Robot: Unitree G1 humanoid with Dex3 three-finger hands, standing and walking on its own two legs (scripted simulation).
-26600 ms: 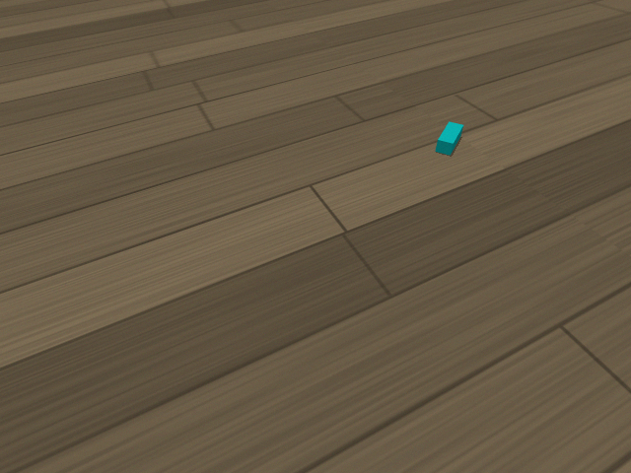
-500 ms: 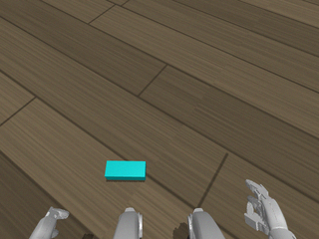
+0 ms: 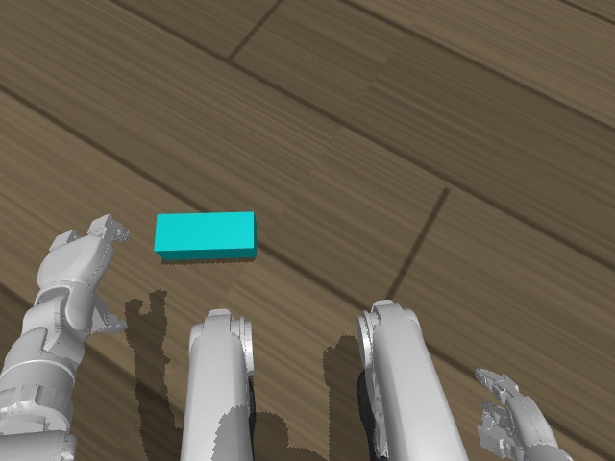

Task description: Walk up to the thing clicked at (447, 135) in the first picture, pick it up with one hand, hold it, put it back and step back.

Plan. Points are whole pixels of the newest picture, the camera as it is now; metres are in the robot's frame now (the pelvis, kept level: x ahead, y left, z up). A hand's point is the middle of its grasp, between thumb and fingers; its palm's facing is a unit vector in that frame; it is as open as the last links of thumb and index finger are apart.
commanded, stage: rise first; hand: left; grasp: from above
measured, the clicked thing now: (208, 236) +0.53 +0.21 -0.40
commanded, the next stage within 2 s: none
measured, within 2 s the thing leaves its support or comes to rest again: neither
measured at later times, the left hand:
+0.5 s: hand (138, 255) +0.44 +0.29 -0.22, palm faces -0.46 -0.05 -0.89, open 14.4 cm
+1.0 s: hand (155, 242) +0.47 +0.27 -0.26, palm faces -0.43 +0.01 -0.90, open 14.3 cm
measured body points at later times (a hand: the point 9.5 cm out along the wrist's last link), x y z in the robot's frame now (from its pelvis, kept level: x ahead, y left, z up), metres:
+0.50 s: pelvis -0.01 +0.01 -0.07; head +0.21 +0.07 +0.32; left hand +0.46 +0.29 -0.17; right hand +0.05 -0.27 -0.18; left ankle +0.09 +0.15 -0.41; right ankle +0.09 -0.14 -0.41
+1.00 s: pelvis +0.00 +0.02 -0.09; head +0.23 +0.08 +0.29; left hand +0.49 +0.27 -0.20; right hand +0.05 -0.26 -0.20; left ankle +0.09 +0.15 -0.41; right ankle +0.09 -0.14 -0.40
